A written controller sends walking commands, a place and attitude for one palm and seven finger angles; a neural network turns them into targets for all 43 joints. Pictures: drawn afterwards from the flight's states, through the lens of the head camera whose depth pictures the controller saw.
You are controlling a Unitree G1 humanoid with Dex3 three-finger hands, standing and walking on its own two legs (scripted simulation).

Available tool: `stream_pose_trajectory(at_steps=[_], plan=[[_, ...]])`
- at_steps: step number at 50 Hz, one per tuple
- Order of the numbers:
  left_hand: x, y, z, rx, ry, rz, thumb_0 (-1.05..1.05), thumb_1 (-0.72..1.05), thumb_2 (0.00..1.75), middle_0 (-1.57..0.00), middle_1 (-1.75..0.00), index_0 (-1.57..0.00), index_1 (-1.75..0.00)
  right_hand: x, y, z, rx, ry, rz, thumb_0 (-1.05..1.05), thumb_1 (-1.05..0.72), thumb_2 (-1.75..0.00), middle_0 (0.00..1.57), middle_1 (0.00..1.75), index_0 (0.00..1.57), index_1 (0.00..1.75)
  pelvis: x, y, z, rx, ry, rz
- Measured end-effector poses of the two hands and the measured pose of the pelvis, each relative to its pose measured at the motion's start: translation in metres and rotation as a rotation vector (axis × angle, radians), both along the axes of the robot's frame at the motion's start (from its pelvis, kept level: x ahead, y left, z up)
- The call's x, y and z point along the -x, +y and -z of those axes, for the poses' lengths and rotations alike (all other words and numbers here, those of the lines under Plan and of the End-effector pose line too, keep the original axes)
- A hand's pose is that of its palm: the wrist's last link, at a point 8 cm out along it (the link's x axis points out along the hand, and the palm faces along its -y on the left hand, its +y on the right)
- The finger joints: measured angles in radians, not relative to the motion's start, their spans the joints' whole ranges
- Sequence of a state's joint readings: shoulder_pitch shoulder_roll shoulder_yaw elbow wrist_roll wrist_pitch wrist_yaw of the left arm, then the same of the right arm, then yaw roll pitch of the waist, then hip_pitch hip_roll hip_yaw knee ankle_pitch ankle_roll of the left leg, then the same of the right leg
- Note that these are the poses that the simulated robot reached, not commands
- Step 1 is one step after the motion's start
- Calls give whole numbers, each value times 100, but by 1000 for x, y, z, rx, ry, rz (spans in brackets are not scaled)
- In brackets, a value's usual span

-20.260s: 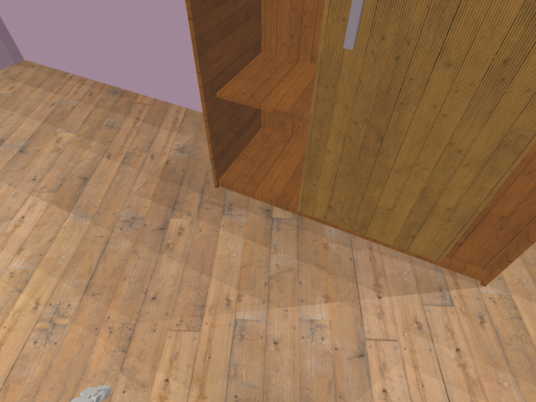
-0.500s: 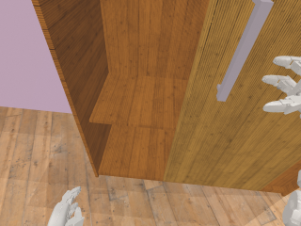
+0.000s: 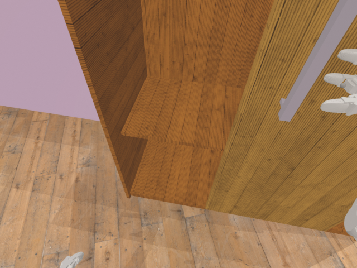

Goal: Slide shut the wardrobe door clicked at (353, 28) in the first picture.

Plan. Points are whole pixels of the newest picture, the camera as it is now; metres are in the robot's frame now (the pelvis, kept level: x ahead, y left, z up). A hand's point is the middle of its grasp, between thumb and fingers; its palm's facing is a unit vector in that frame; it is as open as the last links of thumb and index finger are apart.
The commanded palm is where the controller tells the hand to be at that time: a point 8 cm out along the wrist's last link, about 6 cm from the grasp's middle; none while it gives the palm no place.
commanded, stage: move the hooked fingers beside the handle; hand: right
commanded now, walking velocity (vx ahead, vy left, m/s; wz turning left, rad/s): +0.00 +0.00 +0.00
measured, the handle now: (309, 62) +0.51 -0.21 +0.23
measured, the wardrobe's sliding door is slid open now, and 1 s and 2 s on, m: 0.45 0.45 0.45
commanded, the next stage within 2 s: feel for the door with the fingertips in 0.78 s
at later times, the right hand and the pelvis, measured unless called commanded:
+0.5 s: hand (347, 86) +0.45 -0.27 +0.22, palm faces +0.10 +0.99 -0.02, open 14.0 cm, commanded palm +0.42 -0.31 +0.22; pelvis +0.01 +0.00 +0.00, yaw +0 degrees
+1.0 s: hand (344, 87) +0.44 -0.27 +0.22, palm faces +0.10 +0.99 -0.03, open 14.0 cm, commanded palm +0.42 -0.30 +0.22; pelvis +0.00 +0.00 +0.00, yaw +0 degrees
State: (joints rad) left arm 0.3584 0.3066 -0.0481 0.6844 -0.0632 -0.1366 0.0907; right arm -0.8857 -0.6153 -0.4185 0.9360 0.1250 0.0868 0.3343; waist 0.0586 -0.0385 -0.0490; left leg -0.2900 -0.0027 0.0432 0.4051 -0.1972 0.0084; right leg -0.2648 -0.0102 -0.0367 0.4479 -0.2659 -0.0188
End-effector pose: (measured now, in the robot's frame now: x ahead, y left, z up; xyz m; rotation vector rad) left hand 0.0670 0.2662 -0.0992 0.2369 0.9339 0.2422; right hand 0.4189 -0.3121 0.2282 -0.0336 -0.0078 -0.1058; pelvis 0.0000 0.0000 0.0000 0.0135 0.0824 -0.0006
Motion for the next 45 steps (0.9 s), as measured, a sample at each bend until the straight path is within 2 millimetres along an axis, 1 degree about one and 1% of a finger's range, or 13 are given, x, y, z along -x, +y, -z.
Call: stream_pose_trajectory(at_steps=[6, 11, 16, 21, 26, 32, 39, 45], plan=[[18, 4, 3, -7, 57, -33, 1, 91, 90, -20, -30, -20, -30, -11, 4, 1, -3, -9, -17, -1, 50, -30, 30, 120, 30, 120, -4, -2, 0, -1, 13, -8], [19, 3, 3, 3, 59, -50, 1, 91, 90, -20, -30, -20, -30, -11, 5, 6, -19, -11, -14, -1, 50, -30, 30, 120, 30, 120, -7, -3, 0, 0, 14, -20], [10, 0, 2, 10, 39, -42, 1, 91, 90, -20, -30, -20, -30, -7, -5, 13, -8, 14, 17, -1, 50, -30, 30, 120, 31, 120, -7, -3, 1, 0, 14, -19], [-4, -3, 0, 5, 17, -12, 1, 91, 90, -20, -30, -20, -30, -2, -10, 8, -10, -11, 13, -1, 50, -30, 30, 120, 30, 120, -6, -2, 1, -3, 12, -7], [-18, -5, -1, 4, -11, 18, 1, 90, 90, -20, -30, -20, -30, 0, -8, 3, -11, -10, -4, -1, 50, -30, 30, 120, 30, 120, -6, -3, 2, -4, 12, 6], [-27, -7, -2, 4, -32, 27, 1, 90, 90, -20, -30, -20, -30, -2, -5, 10, -19, 19, 0, -1, 50, -30, 30, 120, 30, 120, -4, -4, 2, -3, 15, 9], [-19, -8, -2, 7, -20, 15, 1, 90, 90, -20, -30, -20, -30, -5, 0, 7, -24, -20, -8, -1, 50, -30, 30, 120, 30, 120, -4, -4, 2, -3, 12, 2], [-5, -7, 1, 10, 11, -8, 1, 90, 90, -20, -30, -20, -30, -4, -9, 11, -23, 13, 14, -1, 50, -30, 30, 120, 31, 120, -4, -3, 2, -2, 13, -5]])
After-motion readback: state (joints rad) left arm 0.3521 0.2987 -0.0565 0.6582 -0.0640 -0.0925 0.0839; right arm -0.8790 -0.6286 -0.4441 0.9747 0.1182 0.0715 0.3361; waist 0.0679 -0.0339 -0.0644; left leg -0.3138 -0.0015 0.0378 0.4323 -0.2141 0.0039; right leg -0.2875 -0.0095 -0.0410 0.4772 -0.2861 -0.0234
